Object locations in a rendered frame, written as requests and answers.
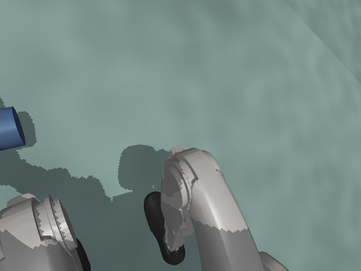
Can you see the bottle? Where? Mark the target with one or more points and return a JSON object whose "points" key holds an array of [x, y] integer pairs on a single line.
{"points": [[11, 132]]}

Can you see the right robot foot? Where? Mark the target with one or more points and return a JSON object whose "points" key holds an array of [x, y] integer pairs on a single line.
{"points": [[156, 222]]}

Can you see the left robot foot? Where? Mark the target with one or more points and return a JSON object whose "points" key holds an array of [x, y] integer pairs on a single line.
{"points": [[83, 257]]}

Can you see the right robot hand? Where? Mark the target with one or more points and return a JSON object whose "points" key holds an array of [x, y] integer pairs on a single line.
{"points": [[271, 264]]}

